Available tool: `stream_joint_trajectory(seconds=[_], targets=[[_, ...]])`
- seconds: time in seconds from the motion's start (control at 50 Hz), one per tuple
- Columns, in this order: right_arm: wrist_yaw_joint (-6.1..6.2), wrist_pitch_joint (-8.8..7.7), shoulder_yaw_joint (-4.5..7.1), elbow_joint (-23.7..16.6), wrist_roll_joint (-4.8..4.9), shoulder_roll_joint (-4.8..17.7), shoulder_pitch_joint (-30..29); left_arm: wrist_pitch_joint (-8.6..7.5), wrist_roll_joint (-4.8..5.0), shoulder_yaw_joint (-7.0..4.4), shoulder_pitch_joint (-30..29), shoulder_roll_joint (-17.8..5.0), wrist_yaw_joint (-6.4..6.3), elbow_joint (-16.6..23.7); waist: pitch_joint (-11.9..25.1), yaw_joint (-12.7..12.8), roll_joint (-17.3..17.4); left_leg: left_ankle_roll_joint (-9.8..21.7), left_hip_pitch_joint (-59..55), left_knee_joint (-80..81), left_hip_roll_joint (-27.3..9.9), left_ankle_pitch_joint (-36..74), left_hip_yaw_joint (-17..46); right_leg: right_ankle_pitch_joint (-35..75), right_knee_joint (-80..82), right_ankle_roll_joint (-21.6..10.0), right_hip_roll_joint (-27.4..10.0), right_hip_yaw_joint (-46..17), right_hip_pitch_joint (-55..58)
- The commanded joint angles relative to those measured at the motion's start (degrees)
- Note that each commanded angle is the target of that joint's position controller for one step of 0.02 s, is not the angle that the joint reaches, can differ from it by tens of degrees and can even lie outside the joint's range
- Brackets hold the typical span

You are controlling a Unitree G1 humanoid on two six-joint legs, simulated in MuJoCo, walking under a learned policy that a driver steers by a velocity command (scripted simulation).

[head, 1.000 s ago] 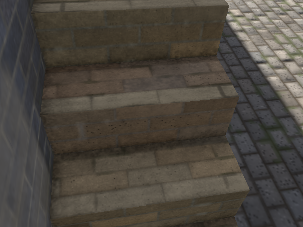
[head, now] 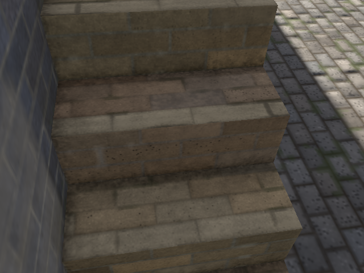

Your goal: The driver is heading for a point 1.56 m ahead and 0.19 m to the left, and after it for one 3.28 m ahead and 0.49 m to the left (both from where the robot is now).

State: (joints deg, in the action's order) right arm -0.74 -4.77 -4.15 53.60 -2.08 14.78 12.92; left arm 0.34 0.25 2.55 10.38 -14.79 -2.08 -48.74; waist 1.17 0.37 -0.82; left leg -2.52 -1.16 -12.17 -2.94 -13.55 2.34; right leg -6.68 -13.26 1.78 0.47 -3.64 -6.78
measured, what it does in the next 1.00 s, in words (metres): stands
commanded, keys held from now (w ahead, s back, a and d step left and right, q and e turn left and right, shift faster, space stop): w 1.00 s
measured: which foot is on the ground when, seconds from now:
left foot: down 0.00-1.00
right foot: down 0.00-1.00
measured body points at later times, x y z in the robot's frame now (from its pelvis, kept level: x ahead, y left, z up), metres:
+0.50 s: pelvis +0.00 +0.00 +0.00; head +0.00 +0.01 +0.45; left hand +0.11 +0.25 -0.13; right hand +0.08 -0.25 -0.13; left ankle -0.08 +0.14 -0.75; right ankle +0.01 -0.14 -0.75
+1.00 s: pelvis +0.00 +0.00 +0.00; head +0.00 +0.01 +0.45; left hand +0.11 +0.25 -0.13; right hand +0.09 -0.25 -0.13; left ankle -0.08 +0.14 -0.75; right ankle +0.01 -0.14 -0.75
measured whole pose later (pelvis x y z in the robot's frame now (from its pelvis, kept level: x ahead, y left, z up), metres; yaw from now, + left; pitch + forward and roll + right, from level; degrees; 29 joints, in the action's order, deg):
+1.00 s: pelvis +0.00 +0.00 +0.00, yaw +0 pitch +0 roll -1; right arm -0.7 -4.8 -3.8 54.4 -2.0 14.3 12.8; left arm 0.5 0.2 2.1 10.2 -14.4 -2.1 -49.1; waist 1.0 0.4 -0.8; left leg -2.8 -1.2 -11.6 -3.2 -13.0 2.4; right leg -6.2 -12.7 1.7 0.5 -3.8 -6.6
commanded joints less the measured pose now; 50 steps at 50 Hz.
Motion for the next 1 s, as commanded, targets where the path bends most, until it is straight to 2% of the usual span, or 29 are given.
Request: stream_joint_trajectory(seconds=[0.02,1.0], targets=[[0.17,-0.61,1.5,-2.36,0.05,7.01,0.06,-0.68,-0.01,-1.31,-1.64,-5.73,-0.16,3.33,0.44,-0.03,1.39,-2.73,5.93,1.75,-2.3,13.26,1.29,13.36,-0.43,0.21,-3.58,-2.92,5.49],[0.23,-0.65,1.8,-1.67,0.1,6.51,-0.04,-0.57,-0.02,-1.67,-1.7,-5.15,-0.16,2.95,0.34,0.02,1.38,-2.81,5.85,2.34,-2.48,12.76,1.31,13.07,0.06,0.08,-3.61,-3.06,5.68]])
